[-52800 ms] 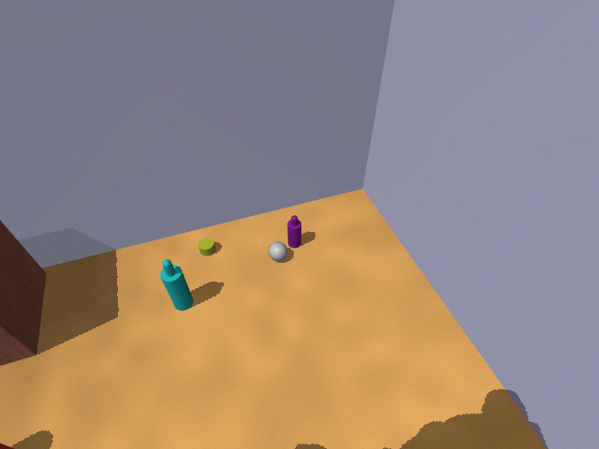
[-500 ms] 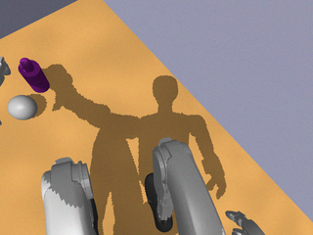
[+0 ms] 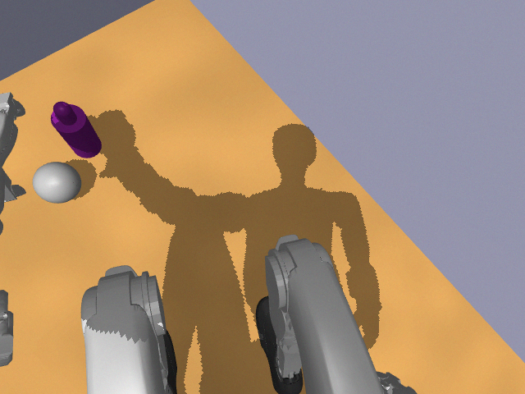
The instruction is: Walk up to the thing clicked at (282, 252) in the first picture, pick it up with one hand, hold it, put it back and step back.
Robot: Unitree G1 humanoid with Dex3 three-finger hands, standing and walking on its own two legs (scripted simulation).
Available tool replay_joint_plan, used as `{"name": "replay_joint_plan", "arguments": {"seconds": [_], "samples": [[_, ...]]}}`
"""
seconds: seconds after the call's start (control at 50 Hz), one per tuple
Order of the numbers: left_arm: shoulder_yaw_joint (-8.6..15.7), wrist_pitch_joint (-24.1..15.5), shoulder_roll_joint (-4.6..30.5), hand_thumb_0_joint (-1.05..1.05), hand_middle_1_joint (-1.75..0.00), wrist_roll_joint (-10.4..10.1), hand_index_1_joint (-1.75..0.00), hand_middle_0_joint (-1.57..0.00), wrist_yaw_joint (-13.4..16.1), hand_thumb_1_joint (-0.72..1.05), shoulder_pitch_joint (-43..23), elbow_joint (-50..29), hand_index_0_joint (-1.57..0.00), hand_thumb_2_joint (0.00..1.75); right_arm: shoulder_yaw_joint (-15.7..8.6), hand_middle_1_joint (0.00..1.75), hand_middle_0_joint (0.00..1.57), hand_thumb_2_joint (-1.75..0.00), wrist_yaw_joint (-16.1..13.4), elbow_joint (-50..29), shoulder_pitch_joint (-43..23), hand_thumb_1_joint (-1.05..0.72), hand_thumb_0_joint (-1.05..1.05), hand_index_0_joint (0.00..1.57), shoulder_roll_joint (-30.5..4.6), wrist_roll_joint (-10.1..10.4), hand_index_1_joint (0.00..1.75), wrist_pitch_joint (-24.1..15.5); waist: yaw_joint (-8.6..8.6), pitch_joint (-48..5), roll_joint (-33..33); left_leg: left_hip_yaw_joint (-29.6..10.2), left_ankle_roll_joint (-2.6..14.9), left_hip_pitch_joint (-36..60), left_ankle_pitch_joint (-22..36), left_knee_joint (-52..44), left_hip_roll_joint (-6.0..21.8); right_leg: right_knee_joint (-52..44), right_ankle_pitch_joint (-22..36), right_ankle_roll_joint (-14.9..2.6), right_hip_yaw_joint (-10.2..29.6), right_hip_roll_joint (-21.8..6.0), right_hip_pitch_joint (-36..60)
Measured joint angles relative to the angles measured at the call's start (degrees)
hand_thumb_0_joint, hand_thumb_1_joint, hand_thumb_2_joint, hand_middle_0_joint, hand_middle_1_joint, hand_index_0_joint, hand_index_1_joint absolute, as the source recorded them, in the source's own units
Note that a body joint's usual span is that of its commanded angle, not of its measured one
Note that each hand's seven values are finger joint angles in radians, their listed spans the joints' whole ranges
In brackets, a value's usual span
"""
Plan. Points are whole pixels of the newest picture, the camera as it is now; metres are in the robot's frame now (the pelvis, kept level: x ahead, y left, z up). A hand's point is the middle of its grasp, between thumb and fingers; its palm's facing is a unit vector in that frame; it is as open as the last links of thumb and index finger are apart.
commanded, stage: home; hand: left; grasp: from above
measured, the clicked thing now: (57, 182) +0.51 +0.30 -0.32
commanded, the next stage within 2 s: none
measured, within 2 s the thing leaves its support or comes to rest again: neither
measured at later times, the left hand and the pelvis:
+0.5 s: hand out of the picture +0.29 +0.25 +0.08, palm faces -0.15 -0.79 -0.59, open 7.5 cm; pelvis +0.01 +0.00 +0.18, yaw +5 degrees
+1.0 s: hand out of the picture +0.23 +0.21 +0.28, palm faces +0.19 -0.96 -0.21, open 7.4 cm; pelvis +0.08 +0.00 +0.34, yaw +8 degrees
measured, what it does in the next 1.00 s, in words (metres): rises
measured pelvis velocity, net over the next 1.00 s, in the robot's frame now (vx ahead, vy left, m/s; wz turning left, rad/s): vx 0.08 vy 0.00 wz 0.14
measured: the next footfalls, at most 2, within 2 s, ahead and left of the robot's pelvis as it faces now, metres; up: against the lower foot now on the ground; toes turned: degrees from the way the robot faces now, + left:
none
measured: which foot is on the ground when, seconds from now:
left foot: down 0.00-1.00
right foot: down 0.00-1.00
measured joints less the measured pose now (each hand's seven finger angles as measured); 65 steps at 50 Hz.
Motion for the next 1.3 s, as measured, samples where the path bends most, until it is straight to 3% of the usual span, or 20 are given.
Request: {"name": "replay_joint_plan", "arguments": {"seconds": [0.14,0.24,0.4,0.62,0.7,0.84,0.96,1.12,1.3], "samples": [[-1.15,4.42,-6.31,0.00,-0.49,-14.65,-0.50,-0.21,-7.98,0.24,13.20,-15.54,-0.21,0.84,-3.21,0.30,0.21,-0.89,-1.12,-1.22,-0.98,-0.90,0.00,0.20,-1.84,2.96,0.30,1.16,4.32,-4.04,1.44,1.38,0.11,9.16,-0.06,-8.93,0.42,-8.26,0.03,-0.34,0.89,-0.16,8.44],[-2.21,7.39,-9.96,0.00,-0.38,-24.66,-0.38,-0.21,-11.00,0.57,23.45,-26.99,-0.21,0.85,-5.20,0.30,0.21,-0.89,-2.60,-2.46,-2.43,-0.90,0.00,0.20,-3.07,4.44,0.30,1.03,6.94,-5.14,0.83,2.00,-0.06,16.49,0.78,-15.55,0.59,-14.45,0.90,-0.58,1.24,-0.25,15.34],[-3.34,12.50,-15.93,0.00,-0.32,-36.37,-0.32,-0.21,-9.97,0.82,36.94,-39.36,-0.21,0.88,-5.66,0.30,0.20,-0.89,-6.24,-3.85,-5.74,-0.91,0.00,0.20,-2.59,6.24,0.30,-1.82,8.87,-5.63,-0.16,2.41,-0.52,29.44,2.49,-26.40,0.44,-24.84,2.35,-1.09,1.26,-0.68,28.09],[-3.69,20.70,-22.27,0.00,-0.30,-52.81,-0.30,-0.21,-8.03,0.89,51.23,-49.92,-0.21,0.89,-3.19,0.30,0.21,-0.89,-10.25,-5.20,-6.26,-0.91,0.00,0.20,0.74,7.30,0.30,-6.28,8.86,-5.70,0.03,2.71,-0.89,49.18,4.64,-42.00,0.61,-40.33,4.50,-1.52,1.11,-0.77,47.73],[-3.57,23.37,-24.17,0.01,-0.30,-57.57,-0.30,-0.21,-7.47,0.89,56.08,-53.44,-0.21,0.89,-2.32,0.30,0.21,-0.89,-11.71,-5.62,-4.42,-0.91,0.00,0.20,1.54,7.40,0.30,-7.44,8.80,-5.27,0.09,2.81,-0.99,56.75,5.76,-48.41,0.78,-46.88,5.73,-1.62,1.05,-0.66,55.32],[-2.70,27.88,-27.42,0.01,-0.30,-63.63,-0.30,-0.21,-7.22,0.90,64.76,-60.36,-0.21,0.89,-1.28,0.30,0.21,-0.89,-14.83,-5.96,0.41,-0.90,0.01,0.20,1.82,7.24,0.30,-9.16,8.75,-4.87,0.30,2.99,-1.04,69.71,7.79,-59.51,0.92,-58.32,7.95,-1.72,0.96,-0.60,68.44],[-2.50,30.58,-29.31,0.01,-0.30,-66.56,-0.30,-0.20,-7.56,0.90,72.73,-67.56,-0.21,0.89,-1.38,0.30,0.21,-0.89,-17.03,-7.01,4.24,-0.90,0.01,0.20,1.60,6.92,0.30,-10.53,8.84,-5.00,0.97,3.29,-0.96,79.83,9.27,-67.74,1.07,-66.91,9.66,-1.74,1.07,-0.49,78.67],[-3.27,31.96,-30.06,0.01,-0.30,-66.70,-0.30,-0.20,-9.07,0.90,79.96,-73.84,-0.20,0.89,-2.28,0.30,0.21,-0.89,-18.19,-8.15,5.69,-0.91,0.01,0.20,1.08,6.20,0.30,-12.40,9.67,-5.77,1.55,3.55,-0.84,88.05,10.21,-73.73,0.89,-72.99,10.62,-1.61,1.18,-0.70,86.95],[-3.45,31.85,-30.10,0.01,-0.30,-65.91,-0.30,-0.20,-10.62,0.90,80.03,-72.70,-0.20,0.89,-2.65,0.30,0.21,-0.89,-17.80,-8.17,3.79,-0.90,0.01,0.20,0.63,5.36,0.30,-14.15,10.79,-4.94,0.97,3.35,-1.00,90.36,10.36,-74.63,0.51,-73.43,10.36,-1.71,0.94,-1.07,89.21]]}}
